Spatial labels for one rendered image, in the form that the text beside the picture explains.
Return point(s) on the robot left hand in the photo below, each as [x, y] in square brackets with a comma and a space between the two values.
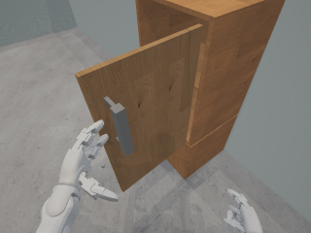
[79, 158]

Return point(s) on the robot right hand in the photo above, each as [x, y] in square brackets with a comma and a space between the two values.
[244, 221]

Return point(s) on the cupboard door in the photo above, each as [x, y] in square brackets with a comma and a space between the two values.
[155, 84]

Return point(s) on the handle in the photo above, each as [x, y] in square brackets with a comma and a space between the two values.
[119, 116]

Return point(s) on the robot left forearm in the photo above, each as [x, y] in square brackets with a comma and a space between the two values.
[61, 210]

